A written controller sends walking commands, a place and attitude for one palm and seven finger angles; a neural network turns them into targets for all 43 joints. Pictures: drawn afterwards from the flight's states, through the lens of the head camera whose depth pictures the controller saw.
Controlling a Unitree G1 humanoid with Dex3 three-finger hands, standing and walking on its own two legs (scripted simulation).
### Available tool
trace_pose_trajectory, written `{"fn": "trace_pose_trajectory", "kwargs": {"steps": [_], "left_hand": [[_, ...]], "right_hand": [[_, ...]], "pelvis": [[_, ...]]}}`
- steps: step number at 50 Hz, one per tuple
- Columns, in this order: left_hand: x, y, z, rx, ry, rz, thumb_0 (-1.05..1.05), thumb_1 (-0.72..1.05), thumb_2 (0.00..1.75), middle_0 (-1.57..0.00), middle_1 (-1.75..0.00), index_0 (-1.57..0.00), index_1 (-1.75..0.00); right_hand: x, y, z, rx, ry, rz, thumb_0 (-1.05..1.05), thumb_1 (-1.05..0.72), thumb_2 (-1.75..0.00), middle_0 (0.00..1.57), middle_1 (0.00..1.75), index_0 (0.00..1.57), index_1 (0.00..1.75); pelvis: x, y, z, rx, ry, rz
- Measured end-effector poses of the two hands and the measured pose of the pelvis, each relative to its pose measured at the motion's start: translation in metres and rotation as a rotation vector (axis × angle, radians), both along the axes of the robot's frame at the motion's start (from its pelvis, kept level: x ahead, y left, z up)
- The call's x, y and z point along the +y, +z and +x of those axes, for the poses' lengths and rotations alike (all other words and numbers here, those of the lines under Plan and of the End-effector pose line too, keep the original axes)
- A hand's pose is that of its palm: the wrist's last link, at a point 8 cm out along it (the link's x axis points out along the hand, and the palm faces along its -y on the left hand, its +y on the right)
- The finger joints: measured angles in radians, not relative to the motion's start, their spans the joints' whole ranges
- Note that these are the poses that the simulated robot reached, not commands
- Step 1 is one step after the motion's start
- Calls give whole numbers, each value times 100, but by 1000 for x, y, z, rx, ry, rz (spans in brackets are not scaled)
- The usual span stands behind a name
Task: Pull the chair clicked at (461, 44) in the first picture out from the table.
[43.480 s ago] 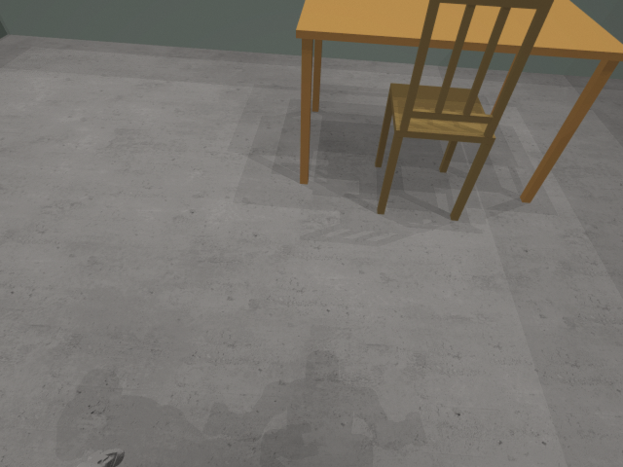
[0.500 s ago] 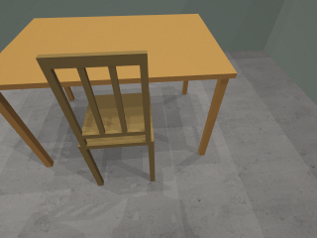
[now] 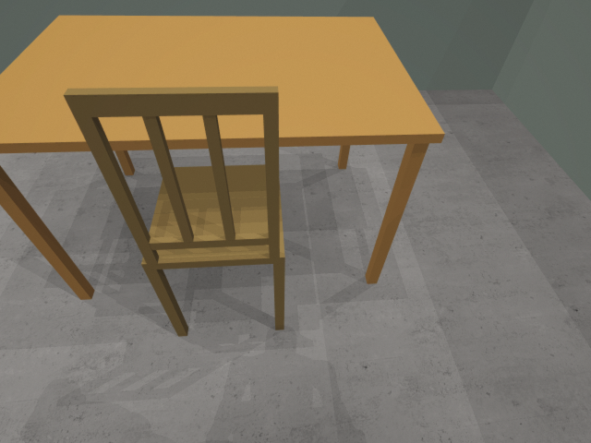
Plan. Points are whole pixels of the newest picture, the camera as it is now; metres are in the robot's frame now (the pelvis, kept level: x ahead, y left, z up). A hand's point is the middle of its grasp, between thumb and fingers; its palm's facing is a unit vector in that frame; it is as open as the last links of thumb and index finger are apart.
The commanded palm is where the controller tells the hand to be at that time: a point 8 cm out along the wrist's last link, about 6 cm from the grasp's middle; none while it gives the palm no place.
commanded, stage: shuffle to correct the standing spot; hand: left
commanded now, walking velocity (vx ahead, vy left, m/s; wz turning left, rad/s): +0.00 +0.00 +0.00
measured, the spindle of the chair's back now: (172, 186) +0.60 +0.30 -0.06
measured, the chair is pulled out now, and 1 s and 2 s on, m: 0.00 0.00 0.00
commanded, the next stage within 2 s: come to a stop and stand still in 0.74 s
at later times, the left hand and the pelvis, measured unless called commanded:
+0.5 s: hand out of the picture +0.01 +0.22 -0.19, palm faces +0.14 -0.98 -0.16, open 7.3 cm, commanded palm none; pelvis +0.08 +0.05 -0.01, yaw +5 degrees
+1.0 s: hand (191, 354) +0.29 +0.20 -0.17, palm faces +0.12 -0.97 -0.20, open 7.3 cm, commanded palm none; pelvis +0.21 +0.03 -0.01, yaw +7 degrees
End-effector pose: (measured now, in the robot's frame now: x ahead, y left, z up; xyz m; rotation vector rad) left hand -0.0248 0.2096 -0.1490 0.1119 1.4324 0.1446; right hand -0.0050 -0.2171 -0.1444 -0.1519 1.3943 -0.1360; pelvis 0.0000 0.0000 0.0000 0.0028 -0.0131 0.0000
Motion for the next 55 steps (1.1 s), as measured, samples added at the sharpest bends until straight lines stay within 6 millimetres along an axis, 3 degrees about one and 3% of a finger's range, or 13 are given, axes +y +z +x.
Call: {"fn": "trace_pose_trajectory", "kwargs": {"steps": [6,12,15,21,24,28,35,40,45,48,51,55], "left_hand": [[-1,-1,-1,3,9,-1,0,91,90,-20,-30,-20,-30],[7,-7,-2,-6,76,6,0,91,90,-20,-30,-20,-30],[15,-8,-7,0,125,7,0,91,90,-20,-30,-20,-30],[41,-21,-8,107,144,-23,0,91,90,-20,-30,-20,-30],[57,-16,18,101,124,-13,1,91,90,-20,-30,-20,-30],[74,-3,76,-10,106,3,1,91,90,-20,-30,-20,-30],[79,10,175,-172,76,16,1,92,90,-20,-30,-20,-30],[72,15,237,-233,27,24,1,92,90,-20,-30,-20,-30],[57,14,293,-304,-5,43,1,92,90,-20,-30,-20,-30],[48,10,303,-331,18,57,0,92,90,-20,-30,-20,-30],[41,12,295,-293,37,57,0,92,90,-20,-30,-20,-30],[49,18,283,-252,61,96,-1,94,90,-20,-30,-20,-30]], "right_hand": [[-2,-2,2,5,7,5,0,-92,-90,20,30,20,30],[-4,-8,12,47,43,2,0,-91,-90,20,30,20,30],[-1,-3,35,55,80,-15,0,-91,-90,20,30,20,30],[18,1,104,-88,125,-67,0,-91,-90,20,29,20,30],[30,6,119,-112,108,-66,0,-91,-90,20,29,20,30],[50,14,127,-83,111,-36,0,-91,-90,20,29,20,30],[76,11,130,-14,90,30,0,-91,-90,20,30,20,30],[76,2,130,46,48,55,0,-91,-90,20,30,21,30],[61,-13,134,127,15,69,0,-91,-90,20,30,21,30],[47,-20,148,157,12,59,0,-91,-90,20,30,21,30],[36,-15,174,130,11,36,0,-91,-90,20,30,20,30],[28,-8,211,54,25,28,0,-91,-90,20,29,20,30]], "pelvis": [[-1,-2,3,1,7,1],[2,-10,20,13,54,-21],[11,-10,33,18,82,-28],[40,-19,60,15,97,-13],[50,-13,75,18,92,-16],[58,0,94,27,99,-16],[61,6,127,24,107,-7],[57,2,154,15,105,6],[44,-9,187,7,109,14],[35,-15,202,-8,120,6],[29,-9,209,-12,126,10],[24,-2,208,3,128,24]]}}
